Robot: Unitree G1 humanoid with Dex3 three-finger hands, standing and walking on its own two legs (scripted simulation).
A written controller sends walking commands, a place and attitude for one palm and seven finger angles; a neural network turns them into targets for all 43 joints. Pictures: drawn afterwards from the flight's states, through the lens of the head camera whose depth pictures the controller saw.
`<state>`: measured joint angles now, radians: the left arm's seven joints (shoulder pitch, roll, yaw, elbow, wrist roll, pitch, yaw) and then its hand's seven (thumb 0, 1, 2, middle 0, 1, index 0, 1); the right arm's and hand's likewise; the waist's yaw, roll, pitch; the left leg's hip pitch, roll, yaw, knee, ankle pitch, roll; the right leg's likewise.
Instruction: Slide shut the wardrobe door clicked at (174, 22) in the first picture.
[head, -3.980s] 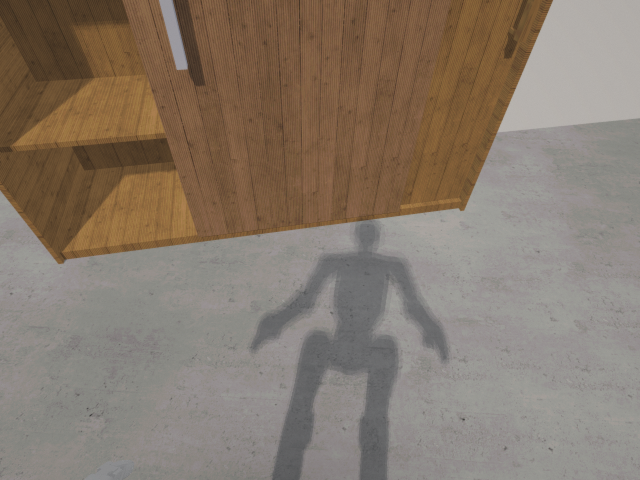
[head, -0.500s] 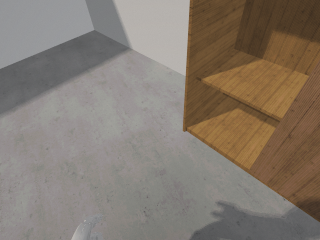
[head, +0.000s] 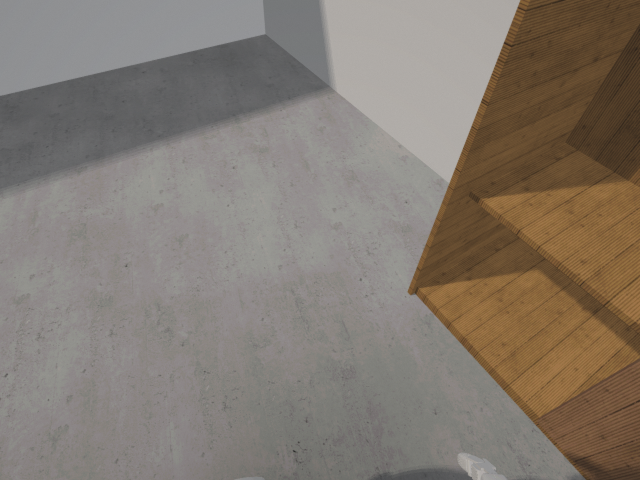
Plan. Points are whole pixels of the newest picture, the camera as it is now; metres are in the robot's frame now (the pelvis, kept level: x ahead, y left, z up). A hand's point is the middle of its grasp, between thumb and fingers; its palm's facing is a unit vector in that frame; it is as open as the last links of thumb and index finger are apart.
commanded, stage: turn to face it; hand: right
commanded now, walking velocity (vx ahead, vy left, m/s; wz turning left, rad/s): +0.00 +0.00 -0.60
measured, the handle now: out of the picture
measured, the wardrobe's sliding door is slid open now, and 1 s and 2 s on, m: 0.53 0.53 0.53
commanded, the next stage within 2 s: take the last steps up to it in 1.44 s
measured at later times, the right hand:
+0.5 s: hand out of the picture +0.01 -0.27 -0.16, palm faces +0.32 +0.91 -0.26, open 7.4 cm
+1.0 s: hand out of the picture -0.06 -0.17 -0.14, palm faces +0.59 +0.77 -0.25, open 7.4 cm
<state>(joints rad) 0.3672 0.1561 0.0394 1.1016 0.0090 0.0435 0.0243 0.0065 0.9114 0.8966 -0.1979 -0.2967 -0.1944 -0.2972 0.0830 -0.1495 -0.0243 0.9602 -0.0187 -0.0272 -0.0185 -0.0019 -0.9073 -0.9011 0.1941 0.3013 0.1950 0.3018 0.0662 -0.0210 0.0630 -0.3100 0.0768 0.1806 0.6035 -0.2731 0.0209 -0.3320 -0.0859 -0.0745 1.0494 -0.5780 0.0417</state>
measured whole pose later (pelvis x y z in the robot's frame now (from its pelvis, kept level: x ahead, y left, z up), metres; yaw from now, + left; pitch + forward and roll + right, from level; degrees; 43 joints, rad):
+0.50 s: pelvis +0.01 -0.04 +0.01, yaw -15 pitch +1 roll +1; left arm 0.24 0.21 0.06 0.94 0.03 0.02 0.01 0.01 0.91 0.90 -0.20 -0.30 -0.20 -0.30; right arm 0.21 -0.26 -0.10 0.95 -0.01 0.06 -0.02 0.00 -0.91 -0.90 0.19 0.30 0.19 0.30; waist 0.02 0.02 0.04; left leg -0.47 0.07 0.02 1.02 -0.38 -0.09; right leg -0.32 0.02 -0.03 0.48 -0.18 -0.07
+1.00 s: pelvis +0.00 +0.02 +0.01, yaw -36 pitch -1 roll -2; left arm 0.16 0.27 0.09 0.93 0.03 0.09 -0.03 0.01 0.91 0.90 -0.20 -0.30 -0.19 -0.30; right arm 0.25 -0.17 -0.03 0.89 -0.02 0.01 -0.01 0.00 -0.90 -0.90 0.20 0.30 0.20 0.30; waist 0.00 -0.01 0.06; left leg -0.20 0.14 0.20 0.51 -0.28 -0.01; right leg -0.44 -0.04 -0.02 0.98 -0.43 0.07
